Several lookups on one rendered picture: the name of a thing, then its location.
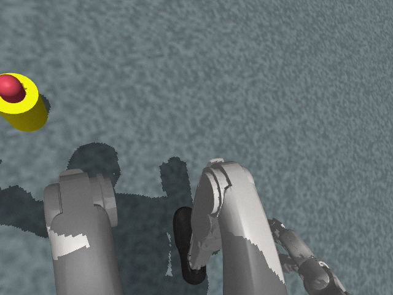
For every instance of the right robot arm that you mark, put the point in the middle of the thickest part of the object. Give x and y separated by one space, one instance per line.
318 279

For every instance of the right robot foot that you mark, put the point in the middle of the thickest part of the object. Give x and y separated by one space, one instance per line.
182 235

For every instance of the right robot hand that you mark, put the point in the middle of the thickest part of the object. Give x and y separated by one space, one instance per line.
297 249

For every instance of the bottle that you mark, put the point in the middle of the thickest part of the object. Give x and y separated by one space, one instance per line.
20 103

